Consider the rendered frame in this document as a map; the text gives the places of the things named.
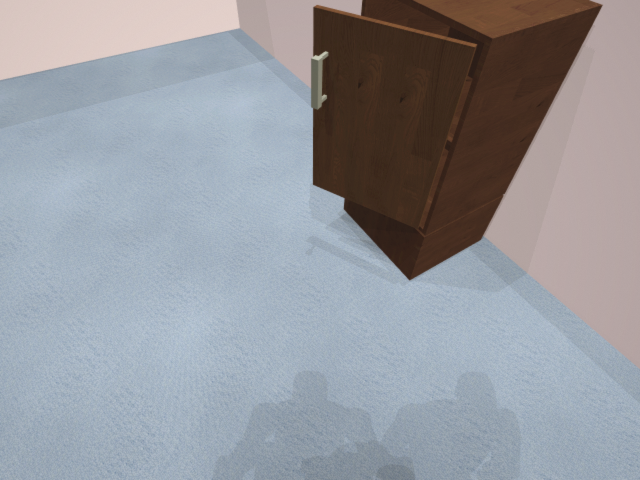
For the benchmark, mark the cupboard door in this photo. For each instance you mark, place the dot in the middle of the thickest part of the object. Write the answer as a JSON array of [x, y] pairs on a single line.
[[392, 95]]

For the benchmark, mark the handle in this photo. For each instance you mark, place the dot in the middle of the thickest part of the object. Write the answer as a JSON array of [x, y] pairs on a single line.
[[316, 80]]

